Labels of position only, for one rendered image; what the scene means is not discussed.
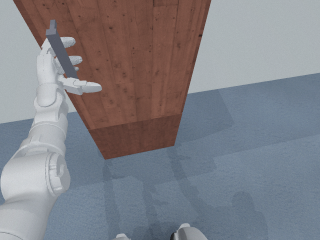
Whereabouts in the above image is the left robot hand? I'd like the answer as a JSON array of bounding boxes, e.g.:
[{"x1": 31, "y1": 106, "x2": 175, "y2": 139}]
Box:
[{"x1": 36, "y1": 37, "x2": 102, "y2": 95}]

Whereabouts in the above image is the robot left forearm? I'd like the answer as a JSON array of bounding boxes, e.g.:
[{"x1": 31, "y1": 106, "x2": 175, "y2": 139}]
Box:
[{"x1": 0, "y1": 83, "x2": 69, "y2": 200}]

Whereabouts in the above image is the robot left upper arm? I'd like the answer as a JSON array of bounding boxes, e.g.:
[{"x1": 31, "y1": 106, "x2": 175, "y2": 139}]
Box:
[{"x1": 0, "y1": 151, "x2": 71, "y2": 240}]

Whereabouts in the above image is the robot left shin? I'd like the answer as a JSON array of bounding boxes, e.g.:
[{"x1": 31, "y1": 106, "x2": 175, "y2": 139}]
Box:
[{"x1": 116, "y1": 233, "x2": 127, "y2": 238}]

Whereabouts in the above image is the handle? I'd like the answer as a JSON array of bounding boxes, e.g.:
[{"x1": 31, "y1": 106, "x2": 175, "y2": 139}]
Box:
[{"x1": 45, "y1": 19, "x2": 79, "y2": 79}]

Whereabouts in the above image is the right robot thigh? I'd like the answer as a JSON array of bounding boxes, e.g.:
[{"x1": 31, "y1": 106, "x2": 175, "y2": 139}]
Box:
[{"x1": 174, "y1": 227, "x2": 208, "y2": 240}]

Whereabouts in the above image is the cupboard door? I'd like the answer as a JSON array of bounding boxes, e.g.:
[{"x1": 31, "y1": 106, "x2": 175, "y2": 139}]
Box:
[{"x1": 21, "y1": 0, "x2": 207, "y2": 130}]

